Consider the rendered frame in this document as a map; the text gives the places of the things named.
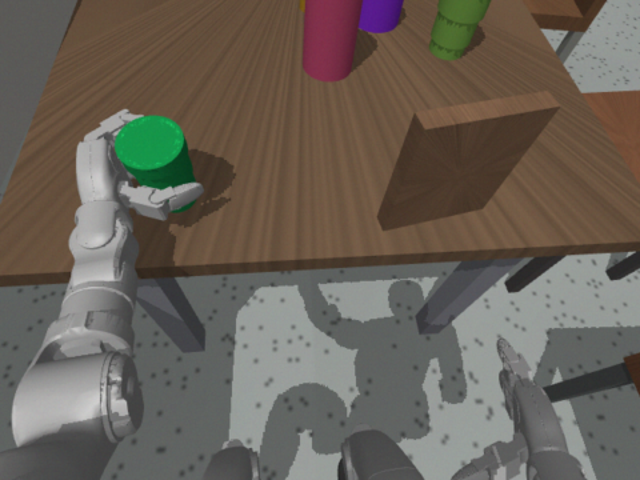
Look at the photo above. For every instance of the left robot arm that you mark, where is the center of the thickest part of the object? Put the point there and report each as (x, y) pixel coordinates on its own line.
(80, 395)

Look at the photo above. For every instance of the left robot hand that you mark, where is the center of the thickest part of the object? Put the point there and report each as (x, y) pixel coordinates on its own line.
(102, 176)

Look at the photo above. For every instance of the right robot arm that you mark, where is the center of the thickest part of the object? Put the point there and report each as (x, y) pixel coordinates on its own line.
(554, 465)

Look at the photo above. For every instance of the chair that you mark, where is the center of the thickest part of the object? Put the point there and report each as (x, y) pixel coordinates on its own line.
(619, 114)
(574, 16)
(607, 378)

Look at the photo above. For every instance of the right robot hand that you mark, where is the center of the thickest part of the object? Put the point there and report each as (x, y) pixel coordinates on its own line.
(536, 425)

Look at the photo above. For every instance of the table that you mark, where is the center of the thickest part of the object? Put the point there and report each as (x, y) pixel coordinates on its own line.
(295, 169)

